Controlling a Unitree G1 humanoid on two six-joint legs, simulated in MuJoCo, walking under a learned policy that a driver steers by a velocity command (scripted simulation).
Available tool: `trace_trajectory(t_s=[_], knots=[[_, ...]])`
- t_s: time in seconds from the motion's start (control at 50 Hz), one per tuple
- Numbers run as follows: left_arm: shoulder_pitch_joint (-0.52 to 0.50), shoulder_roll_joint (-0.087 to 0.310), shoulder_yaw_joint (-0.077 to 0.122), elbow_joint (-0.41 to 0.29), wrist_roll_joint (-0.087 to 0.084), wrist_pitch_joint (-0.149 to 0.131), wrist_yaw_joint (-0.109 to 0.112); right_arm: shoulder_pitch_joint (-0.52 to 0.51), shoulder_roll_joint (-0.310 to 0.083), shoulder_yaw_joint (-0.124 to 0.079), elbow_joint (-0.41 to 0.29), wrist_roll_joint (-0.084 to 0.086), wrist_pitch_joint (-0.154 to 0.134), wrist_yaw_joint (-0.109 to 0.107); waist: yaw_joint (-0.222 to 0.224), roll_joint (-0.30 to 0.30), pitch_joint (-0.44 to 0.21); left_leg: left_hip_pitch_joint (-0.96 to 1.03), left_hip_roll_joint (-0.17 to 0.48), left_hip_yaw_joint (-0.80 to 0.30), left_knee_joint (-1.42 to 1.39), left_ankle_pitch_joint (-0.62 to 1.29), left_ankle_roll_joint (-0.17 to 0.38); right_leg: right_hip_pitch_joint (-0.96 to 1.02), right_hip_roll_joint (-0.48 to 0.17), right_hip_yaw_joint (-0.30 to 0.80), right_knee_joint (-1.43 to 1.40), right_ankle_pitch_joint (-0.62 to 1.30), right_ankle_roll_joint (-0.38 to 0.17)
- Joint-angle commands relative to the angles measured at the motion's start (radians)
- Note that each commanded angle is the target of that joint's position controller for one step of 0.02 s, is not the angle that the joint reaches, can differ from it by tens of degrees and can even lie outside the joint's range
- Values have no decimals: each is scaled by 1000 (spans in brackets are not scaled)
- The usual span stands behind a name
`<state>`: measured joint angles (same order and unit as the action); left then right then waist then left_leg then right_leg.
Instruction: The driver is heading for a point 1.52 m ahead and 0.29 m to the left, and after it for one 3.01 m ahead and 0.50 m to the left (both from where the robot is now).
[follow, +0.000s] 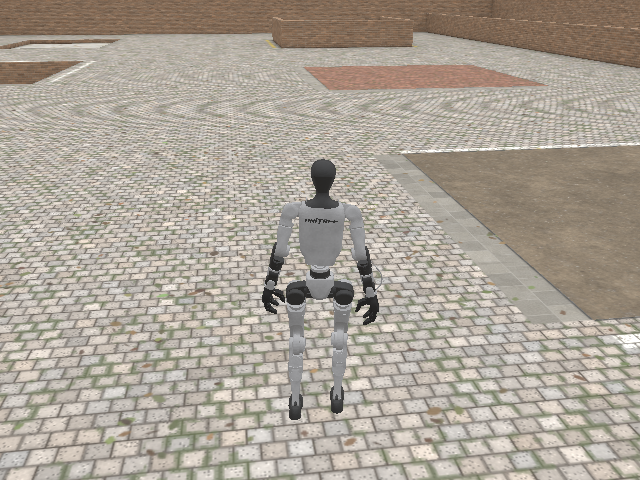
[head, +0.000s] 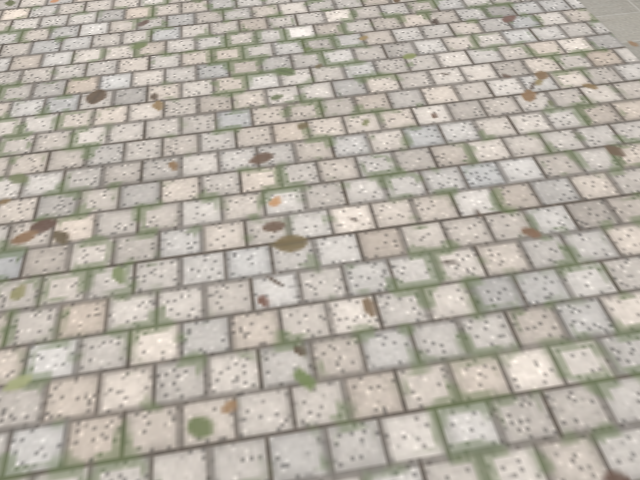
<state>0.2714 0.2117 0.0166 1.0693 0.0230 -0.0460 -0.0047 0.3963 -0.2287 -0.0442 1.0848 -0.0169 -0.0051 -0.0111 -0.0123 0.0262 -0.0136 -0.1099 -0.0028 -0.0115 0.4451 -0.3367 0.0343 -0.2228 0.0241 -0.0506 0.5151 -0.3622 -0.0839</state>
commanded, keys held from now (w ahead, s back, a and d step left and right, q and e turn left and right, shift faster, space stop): w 0.88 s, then q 0.12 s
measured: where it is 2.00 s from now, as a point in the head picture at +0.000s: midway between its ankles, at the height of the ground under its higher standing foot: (312, 384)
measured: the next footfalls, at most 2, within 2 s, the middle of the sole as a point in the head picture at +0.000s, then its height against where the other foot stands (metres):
left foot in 0.46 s outside the picture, level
right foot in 1.00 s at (385, 413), level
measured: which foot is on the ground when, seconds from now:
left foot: down 0.00-0.00, up 0.02-0.44, down 0.46-1.00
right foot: down 0.00-0.46, up 0.48-0.98, down 1.00-1.00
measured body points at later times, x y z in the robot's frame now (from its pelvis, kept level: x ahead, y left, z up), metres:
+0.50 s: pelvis +0.24 +0.01 -0.02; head +0.28 +0.01 +0.43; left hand +0.15 +0.24 -0.17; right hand +0.41 -0.23 -0.14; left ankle +0.35 +0.07 -0.74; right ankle +0.02 -0.09 -0.68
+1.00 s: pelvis +0.52 -0.01 -0.01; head +0.56 -0.01 +0.43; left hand +0.73 +0.19 -0.13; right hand +0.42 -0.23 -0.16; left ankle +0.35 +0.07 -0.73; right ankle +0.65 -0.09 -0.74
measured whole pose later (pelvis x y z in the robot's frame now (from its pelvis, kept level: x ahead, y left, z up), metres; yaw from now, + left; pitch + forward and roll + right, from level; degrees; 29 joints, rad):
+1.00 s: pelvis +0.52 -0.01 -0.01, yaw +2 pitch +1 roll +1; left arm -0.02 0.17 0.02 0.89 0.03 -0.09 -0.01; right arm 0.49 -0.16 -0.02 1.09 -0.01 -0.09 -0.02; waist -0.09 -0.02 0.07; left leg 0.08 -0.07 0.04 0.39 -0.43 0.06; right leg -0.45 -0.01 -0.08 0.49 0.00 -0.09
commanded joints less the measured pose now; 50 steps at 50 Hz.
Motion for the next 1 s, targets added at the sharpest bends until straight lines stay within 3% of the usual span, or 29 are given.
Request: trace_trajectory(t_s=[0.02, 0.04, 0.06, 0.08, 0.1, 0.14, 0.2, 0.3, 0.36, 0.4, 0.42, 0.44, 0.46, 0.48, 0.5, 0.52, 0.54, 0.58, 0.64, 0.7, 0.8, 0.9, 0.94, 0.96, 0.98, 1.0], knots=[[300, 130, 37, 50, 11, -28, 17, -153, -43, -3, -104, -3, -33, 9, 157, -200, 88, -506, 19, 6, 236, -195, 74, 397, -216, 343, -304, -197, -38], [393, 223, 59, 74, 2, -23, 15, -170, -29, 0, -142, -6, -39, 15, 161, -330, 90, -667, -62, 71, 464, -247, 67, 399, -397, 699, -436, -426, -136], [308, 175, 50, 58, 5, -18, 17, -202, -97, -14, -148, -27, -41, 21, 109, -168, 168, -692, 16, -6, 603, -173, 80, 304, -402, 675, -419, -427, -161], [215, 137, 40, 20, 2, -26, 12, -202, -79, -12, -141, -20, -49, 34, 65, -98, 188, -685, 49, -26, 629, -68, 82, 249, -354, 579, -413, -331, -142], [168, 116, 34, 2, -1, -37, 10, -179, -58, -7, -125, -13, -57, 42, 36, -79, 178, -651, 72, -24, 622, 10, 69, 232, -305, 479, -422, -184, -120], [163, 81, 21, 0, -6, -54, 15, -176, -63, -11, -114, -24, -54, 53, 19, -74, 140, -609, 86, 9, 600, 96, 39, 245, -245, 334, -422, 80, -96], [248, 66, 12, 35, -9, -63, 19, -237, -46, -9, -141, -21, -38, 53, 23, -94, 118, -637, 73, 59, 580, 140, 8, 283, -215, 217, -381, 422, -98], [275, 70, 2, 43, -5, -60, 24, -455, -13, 14, -234, -7, -32, 51, 56, -119, 160, -556, 33, 128, 299, 232, -1, 217, -183, 127, -386, 605, -101], [273, 92, 6, 50, -4, -62, 28, -471, -30, 13, -257, -2, -33, 42, 42, -132, 156, -447, 6, 146, 178, 249, 45, 247, -214, 111, -364, 756, -96], [241, 113, 12, 45, -5, -64, 30, -369, -62, -2, -234, -3, -41, 29, -15, -129, 94, -308, -36, 150, 147, 214, 86, 290, -224, 83, -229, 1033, -75], [228, 125, 17, 43, -2, -61, 32, -249, -85, -15, -197, -1, -48, 22, -66, -125, 29, -196, -60, 144, 126, 193, 105, 309, -219, 71, -86, 1123, -62], [208, 134, 20, 38, -5, -55, 30, -84, -103, -29, -140, -3, -57, 13, -135, -104, -53, -6, -63, 141, 55, 230, 124, 259, -192, 48, 111, 1068, -46], [218, 107, 13, 19, -9, -54, 24, 66, -167, -50, -105, -25, -62, 2, -177, -39, -148, 225, 101, -38, 34, 81, 161, 76, -147, 26, 381, 757, -37], [339, -20, -5, 4, -33, -49, 10, 102, -254, -70, -106, -46, -61, 6, -94, 186, -252, 450, 404, -569, -69, -44, 302, -271, 43, -2, 782, -56, 3], [278, 76, 21, 5, -12, -47, 8, 26, -220, -67, -108, -1, -52, 19, -90, 84, -218, 368, 386, -719, -205, -166, 314, -370, 35, 124, 884, -96, -19], [178, 93, 29, -33, -7, -49, 6, -97, -161, -51, -130, 9, -54, 20, -42, 49, -50, 215, 364, -548, -226, -188, 283, -421, -30, 116, 865, 4, -27], [117, 85, 29, -48, -3, -54, 3, -149, -94, -35, -137, 7, -65, 24, -27, -17, 22, 84, 323, -435, -261, -74, 258, -392, -65, 111, 809, 71, -28], [118, 49, 29, -48, 15, -36, -5, -148, -30, -13, -110, 1, -83, 18, 33, -10, 60, -62, 245, -269, -286, 126, 205, -289, -106, 110, 714, 102, -14], [101, 18, 27, -60, 20, -7, -15, -66, -45, -10, -73, 1, -105, 13, 54, 1, 67, -91, 212, -162, -302, 289, 198, -287, -116, 79, 631, 116, 12], [-44, 32, 28, -116, 20, 5, -21, -6, -68, -10, -60, 4, -105, 11, 32, 7, 107, -62, 190, -109, -339, 316, 188, -400, -138, 44, 513, 220, 40], [-249, 17, 15, -188, 2, 0, -28, 90, -59, 0, -42, 7, -104, 8, -25, 24, 121, 21, 155, -34, -324, 501, 143, -406, -106, -16, 225, 370, 60], [-355, 24, 12, -231, 1, -11, -23, 163, -55, 5, -11, -6, -95, -5, -57, 31, 133, 185, 190, -33, -239, 710, 151, -401, -63, -38, 84, 338, 30], [-282, 31, 17, -214, 1, -27, -12, 135, -64, 5, -11, -13, -90, -11, -18, 48, 103, 197, 184, -34, -117, 978, 132, -285, -14, -42, 38, 278, 9], [-183, 50, 25, -181, 1, -39, -3, 118, -75, 3, -15, -10, -91, -14, 17, 62, 58, 200, 171, -46, -24, 1075, 115, -178, 17, -38, 2, 281, -4], [-47, 75, 36, -139, 8, -55, 6, 87, -86, 1, -22, 4, -91, -12, 82, 51, -3, 158, 140, -34, 128, 1035, 91, -6, 13, -32, -101, 407, -21], [88, 141, 54, -111, 33, -71, 19, 66, -74, 6, -51, 26, -96, -12, 127, 21, -107, -24, 101, -28, 334, 763, 67, 266, -121, 65, -66, 699, -49]])
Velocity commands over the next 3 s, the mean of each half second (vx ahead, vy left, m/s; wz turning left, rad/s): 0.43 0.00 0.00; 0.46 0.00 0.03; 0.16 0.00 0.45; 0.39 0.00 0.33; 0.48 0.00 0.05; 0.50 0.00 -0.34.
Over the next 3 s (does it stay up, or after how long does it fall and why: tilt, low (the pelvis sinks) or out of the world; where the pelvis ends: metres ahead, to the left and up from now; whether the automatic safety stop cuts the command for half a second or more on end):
stays up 1.28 0.31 0.00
